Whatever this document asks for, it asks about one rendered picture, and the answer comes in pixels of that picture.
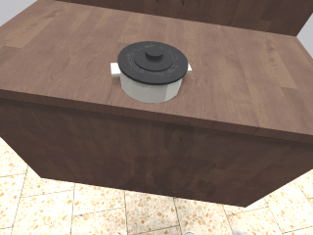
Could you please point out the table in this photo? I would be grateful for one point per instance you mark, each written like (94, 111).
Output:
(239, 128)

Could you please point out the knob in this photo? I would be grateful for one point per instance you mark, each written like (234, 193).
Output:
(154, 53)

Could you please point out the lid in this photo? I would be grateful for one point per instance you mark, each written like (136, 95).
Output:
(132, 61)

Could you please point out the pot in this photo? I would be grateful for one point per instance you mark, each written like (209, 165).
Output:
(145, 93)

